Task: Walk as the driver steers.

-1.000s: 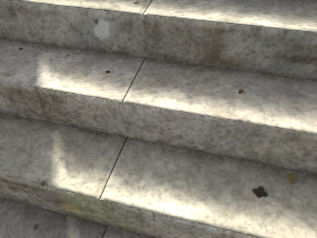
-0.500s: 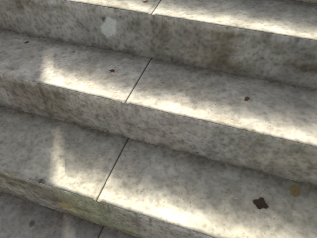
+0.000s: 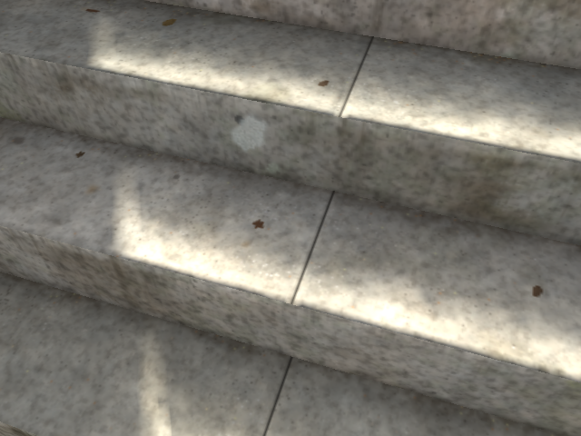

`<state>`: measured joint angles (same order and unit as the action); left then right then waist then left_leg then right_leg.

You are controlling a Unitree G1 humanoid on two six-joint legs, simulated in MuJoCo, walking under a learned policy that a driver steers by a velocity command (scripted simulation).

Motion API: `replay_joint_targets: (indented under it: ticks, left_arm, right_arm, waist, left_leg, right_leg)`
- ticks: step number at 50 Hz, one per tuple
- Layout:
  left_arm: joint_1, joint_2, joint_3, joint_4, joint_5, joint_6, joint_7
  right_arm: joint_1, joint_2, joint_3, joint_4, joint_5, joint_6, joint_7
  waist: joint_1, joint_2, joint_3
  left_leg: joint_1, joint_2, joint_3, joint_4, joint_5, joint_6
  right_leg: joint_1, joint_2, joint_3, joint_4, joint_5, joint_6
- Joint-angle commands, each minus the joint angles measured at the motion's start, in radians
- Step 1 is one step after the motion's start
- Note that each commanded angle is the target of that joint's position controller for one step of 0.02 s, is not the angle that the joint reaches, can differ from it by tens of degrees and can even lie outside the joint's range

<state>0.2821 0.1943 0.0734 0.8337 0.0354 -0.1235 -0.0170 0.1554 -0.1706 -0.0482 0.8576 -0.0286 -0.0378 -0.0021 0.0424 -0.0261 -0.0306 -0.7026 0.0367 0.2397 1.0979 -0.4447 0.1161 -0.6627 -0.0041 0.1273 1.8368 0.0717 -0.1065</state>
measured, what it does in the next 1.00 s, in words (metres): climbs, turning right: right foot 0.18 m higher, then left foot 0.19 m higher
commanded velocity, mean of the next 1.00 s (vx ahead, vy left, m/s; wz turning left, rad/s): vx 0.49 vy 0.00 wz -0.48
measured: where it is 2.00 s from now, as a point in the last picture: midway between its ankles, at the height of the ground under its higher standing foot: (476, 103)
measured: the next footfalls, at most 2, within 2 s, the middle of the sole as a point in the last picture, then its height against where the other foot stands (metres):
right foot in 0.42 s outside the picture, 0.18 m higher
left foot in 0.90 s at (325, 239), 0.19 m higher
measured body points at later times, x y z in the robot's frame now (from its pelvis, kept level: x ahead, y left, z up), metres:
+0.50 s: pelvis +0.26 -0.01 +0.15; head +0.28 +0.03 +0.60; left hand +0.48 +0.15 +0.02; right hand +0.16 -0.23 +0.03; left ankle +0.12 +0.10 -0.47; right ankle +0.32 -0.04 -0.47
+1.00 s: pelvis +0.55 -0.04 +0.35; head +0.57 -0.06 +0.80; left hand +0.69 +0.17 +0.23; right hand +0.65 -0.32 +0.27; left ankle +0.67 +0.01 -0.28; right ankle +0.38 -0.07 -0.23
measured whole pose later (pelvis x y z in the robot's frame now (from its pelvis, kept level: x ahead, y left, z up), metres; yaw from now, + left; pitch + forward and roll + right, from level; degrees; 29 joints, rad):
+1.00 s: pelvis +0.55 -0.04 +0.35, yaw -29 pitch +3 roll +4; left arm 0.41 0.21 0.10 0.86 0.03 -0.13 -0.03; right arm 0.05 -0.11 -0.01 0.65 -0.01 -0.03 -0.03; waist 0.02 -0.05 -0.02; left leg -0.77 0.01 0.16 1.18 -0.48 0.07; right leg -0.46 0.13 0.17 1.43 -0.05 -0.11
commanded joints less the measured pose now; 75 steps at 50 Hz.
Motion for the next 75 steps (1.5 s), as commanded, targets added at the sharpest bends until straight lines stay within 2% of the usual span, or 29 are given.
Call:
replay_joint_targets:
  ticks: [1,8,13,16,18,20,22,23,24,27,30,39,41,42,44,46,47,48,50,53,57,61,64,67,70,71,72,73,75]
  left_arm:
    - [0.043,-0.155,-0.060,-0.110,-0.007,0.021,0.012]
    - [-0.195,-0.176,-0.076,-0.165,-0.023,0.084,0.077]
    - [-0.435,-0.152,-0.095,-0.262,-0.032,0.108,0.057]
    - [-0.505,-0.160,-0.113,-0.276,-0.034,0.134,0.026]
    - [-0.373,-0.154,-0.126,-0.198,-0.073,0.134,0.024]
    - [-0.121,-0.076,-0.096,-0.144,-0.063,0.163,0.050]
    - [0.038,0.043,-0.050,-0.123,-0.023,0.129,0.037]
    - [0.034,0.156,-0.003,-0.113,-0.014,0.141,0.051]
    - [-0.081,0.172,0.024,-0.137,-0.007,0.143,0.054]
    - [-0.050,0.061,0.004,0.002,0.002,0.085,0.049]
    - [-0.005,0.015,-0.015,0.088,-0.003,0.044,0.026]
    - [0.301,0.079,-0.010,0.154,-0.030,0.002,0.028]
    - [0.310,0.090,0.007,0.125,-0.042,0.024,0.066]
    - [0.173,0.080,0.007,0.066,-0.040,0.027,0.078]
    - [0.125,0.221,0.048,0.002,-0.052,-0.009,0.063]
    - [0.005,0.221,0.064,-0.037,-0.072,-0.071,0.007]
    - [-0.004,0.080,0.046,-0.095,-0.064,-0.068,-0.032]
    - [0.002,0.038,0.035,-0.134,0.008,-0.062,-0.044]
    - [-0.054,-0.091,-0.015,-0.201,0.042,-0.036,-0.034]
    - [-0.074,-0.167,-0.071,-0.251,0.001,0.023,0.005]
    - [-0.196,-0.083,-0.069,-0.318,-0.008,0.059,0.026]
    - [-0.424,-0.136,-0.078,-0.380,0.005,0.061,0.048]
    - [-0.686,-0.177,-0.117,-0.513,0.004,0.066,0.031]
    - [-0.592,-0.188,-0.136,-0.487,-0.046,0.077,-0.023]
    - [-0.068,-0.060,-0.052,-0.321,-0.040,0.097,0.020]
    - [-0.015,0.021,-0.022,-0.295,-0.015,0.079,0.035]
    - [0.105,0.140,0.011,-0.247,0.037,0.064,0.042]
    - [0.050,0.173,0.027,-0.295,0.019,0.077,0.045]
    - [-0.220,0.089,0.014,-0.245,-0.014,0.073,0.025]
  right_arm:
    - [0.076,0.096,0.020,0.091,-0.022,-0.059,0.022]
    - [0.277,-0.024,0.016,0.197,-0.009,-0.133,0.040]
    - [0.444,-0.006,0.019,0.241,0.001,-0.120,0.001]
    - [0.529,-0.058,0.002,0.261,0.016,-0.104,-0.056]
    - [0.445,-0.069,0.020,0.198,0.074,-0.101,-0.083]
    - [0.460,-0.189,-0.003,0.165,0.077,-0.110,-0.088]
    - [0.353,-0.223,-0.017,0.040,0.056,-0.102,-0.036]
    - [0.216,-0.162,-0.013,-0.070,0.014,-0.107,0.006]
    - [0.063,-0.129,-0.026,-0.146,-0.021,-0.107,0.031]
    - [0.057,0.036,0.026,-0.272,-0.036,-0.112,0.020]
    - [0.120,0.117,0.072,-0.270,-0.034,-0.056,-0.011]
    - [-0.457,0.128,0.125,-0.516,-0.043,-0.039,-0.020]
    - [-0.534,0.135,0.135,-0.568,-0.031,-0.016,-0.002]
    - [-0.371,0.163,0.134,-0.494,-0.014,-0.013,0.003]
    - [0.003,0.003,0.051,-0.391,0.031,0.001,-0.025]
    - [0.251,-0.162,-0.026,-0.274,-0.002,-0.002,-0.030]
    - [0.265,-0.238,-0.051,-0.214,-0.009,0.005,-0.048]
    - [0.165,-0.170,-0.057,-0.229,0.007,0.022,-0.052]
    - [0.071,-0.008,-0.019,-0.102,0.027,-0.009,-0.036]
    - [0.143,0.111,0.011,0.075,-0.016,-0.072,-0.017]
    - [0.079,0.003,-0.003,0.087,0.005,-0.109,0.010]
    - [0.321,-0.093,-0.021,0.157,0.005,-0.134,0.001]
    - [0.464,-0.051,-0.018,0.203,-0.003,-0.101,-0.019]
    - [0.338,-0.056,-0.011,0.120,0.028,-0.069,-0.045]
    - [0.340,-0.292,-0.072,0.079,0.065,-0.129,0.002]
    - [0.306,-0.263,-0.078,0.046,0.079,-0.153,0.032]
    - [0.331,-0.156,-0.055,-0.029,0.123,-0.153,0.054]
    - [0.324,-0.149,-0.065,-0.031,0.072,-0.141,0.044]
    - [0.263,-0.028,-0.061,-0.116,0.017,-0.080,0.004]
  waist:
    - [0.069,0.003,0.060]
    - [0.014,0.035,0.095]
    - [-0.054,0.083,0.095]
    - [-0.084,0.139,0.044]
    - [-0.008,0.094,-0.048]
    - [0.086,0.280,-0.203]
    - [0.136,0.269,-0.307]
    - [0.144,-0.038,-0.286]
    - [0.112,-0.019,-0.241]
    - [-0.047,0.133,0.035]
    - [-0.128,0.140,0.107]
    - [0.070,-0.051,0.126]
    - [0.091,-0.050,0.045]
    - [-0.027,-0.057,-0.076]
    - [-0.208,-0.134,-0.389]
    - [-0.328,0.024,-0.477]
    - [-0.258,0.368,-0.430]
    - [-0.188,0.231,-0.399]
    - [-0.060,-0.011,-0.047]
    - [0.017,-0.009,0.079]
    - [0.074,0.017,0.145]
    - [-0.041,0.065,0.118]
    - [-0.120,0.067,0.144]
    - [-0.102,0.056,0.010]
    - [0.092,0.251,-0.382]
    - [0.112,0.273,-0.430]
    - [0.154,-0.143,-0.545]
    - [0.151,-0.131,-0.701]
    - [-0.048,-0.009,-0.422]
  left_leg:
    - [0.145,0.236,-0.432,-0.657,-0.042,-0.042]
    - [0.407,0.234,-0.172,-0.827,0.251,-0.123]
    - [0.540,0.165,-0.052,-0.919,0.324,-0.137]
    - [0.763,0.192,-0.008,-1.071,0.690,-0.054]
    - [0.653,0.187,0.105,-0.910,1.639,-0.041]
    - [0.782,0.306,0.062,-0.600,2.228,0.006]
    - [0.569,0.276,0.032,-0.094,1.768,0.024]
    - [0.181,0.036,-0.009,0.319,0.780,-0.038]
    - [-0.037,-0.080,-0.270,0.757,0.368,-0.065]
    - [-0.323,-0.038,-0.328,1.064,0.418,-0.022]
    - [-0.460,0.006,-0.320,1.099,0.358,-0.014]
    - [-0.781,0.049,-0.191,0.907,0.017,-0.017]
    - [-0.422,0.041,-0.110,0.546,0.011,-0.024]
    - [-0.036,-0.007,-0.077,0.335,-0.004,0.015]
    - [0.418,-0.077,-0.121,0.207,-0.008,0.035]
    - [0.653,0.009,-0.373,-0.180,-0.134,0.072]
    - [0.739,0.289,-0.959,-0.554,0.034,0.246]
    - [0.636,0.304,-1.181,-0.688,-0.095,0.247]
    - [0.380,0.255,-0.928,-0.627,-0.352,0.186]
    - [0.264,0.213,-0.598,-0.701,-0.038,0.076]
    - [0.166,0.182,-0.316,-0.837,0.255,0.045]
    - [0.582,0.244,-0.338,-0.957,0.237,0.099]
    - [0.713,0.210,-0.296,-1.061,0.102,0.043]
    - [0.392,0.118,-0.143,-1.214,0.604,0.094]
    - [0.718,0.200,-0.151,-0.644,1.802,0.014]
    - [0.567,0.149,-0.203,-0.394,1.555,-0.038]
    - [0.185,-0.028,-0.212,0.143,0.691,-0.114]
    - [0.228,-0.158,-0.423,0.725,0.236,-0.140]
    - [0.043,-0.012,-0.360,0.882,0.382,-0.127]
  right_leg:
    - [-0.363,0.003,0.045,0.294,0.006,-0.051]
    - [-0.750,0.078,-0.050,0.510,-0.135,-0.062]
    - [-0.742,0.044,-0.207,0.157,-0.196,-0.064]
    - [-0.648,-0.025,-0.349,-0.092,-0.434,-0.075]
    - [-0.171,0.082,-0.502,-0.431,-0.535,-0.100]
    - [0.064,0.165,-0.473,-0.562,-0.706,-0.136]
    - [0.369,0.125,-0.105,-0.868,-0.774,-0.199]
    - [0.466,-0.068,0.470,-1.223,-1.041,-0.324]
    - [0.409,-0.151,0.891,-1.525,-1.106,-0.335]
    - [0.242,-0.134,0.623,-1.499,-0.723,-0.203]
    - [0.216,-0.044,0.273,-1.416,-0.357,-0.112]
    - [0.435,-0.050,0.293,-1.597,-0.232,-0.101]
    - [0.422,-0.098,0.260,-1.804,0.182,-0.152]
    - [0.321,-0.084,0.106,-1.740,0.603,-0.127]
    - [0.448,-0.139,0.125,-1.391,1.402,-0.106]
    - [0.395,-0.039,0.098,-0.877,1.096,-0.062]
    - [0.026,0.204,0.043,-0.419,-0.086,0.025]
    - [-0.066,0.176,0.128,-0.061,-0.186,0.023]
    - [-0.310,0.102,0.050,0.127,-0.114,-0.022]
    - [-0.460,0.085,0.105,0.334,-0.222,-0.056]
    - [-0.449,0.032,0.063,0.054,-0.233,-0.032]
    - [-0.834,-0.024,-0.078,0.351,-0.469,-0.051]
    - [-0.927,-0.130,-0.172,0.130,-0.606,-0.057]
    - [-0.083,-0.101,-0.355,-0.531,-0.448,-0.058]
    - [0.396,0.066,-0.307,-0.800,-0.346,-0.060]
    - [0.549,-0.013,-0.109,-0.907,-0.290,-0.084]
    - [0.847,-0.396,0.398,-1.090,0.291,-0.263]
    - [0.718,-0.463,0.660,-1.351,0.329,-0.249]
    - [0.433,-0.441,0.445,-1.353,-0.346,-0.175]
